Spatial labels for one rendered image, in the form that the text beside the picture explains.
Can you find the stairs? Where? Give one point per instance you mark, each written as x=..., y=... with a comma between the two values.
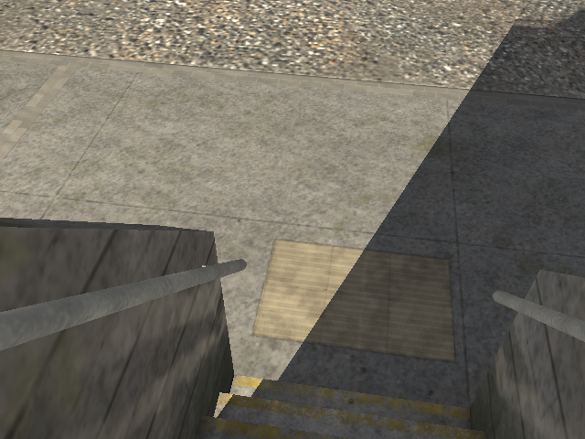
x=270, y=409

